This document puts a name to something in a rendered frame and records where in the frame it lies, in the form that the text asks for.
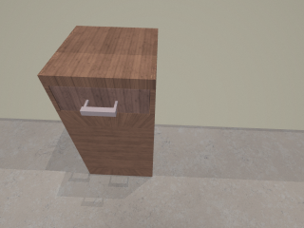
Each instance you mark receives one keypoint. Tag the cabinet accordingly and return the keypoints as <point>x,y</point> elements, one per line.
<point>108,57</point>

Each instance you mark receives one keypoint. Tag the drawer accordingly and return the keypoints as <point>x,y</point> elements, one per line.
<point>130,100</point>

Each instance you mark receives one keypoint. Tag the handle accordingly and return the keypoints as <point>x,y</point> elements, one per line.
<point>99,111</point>

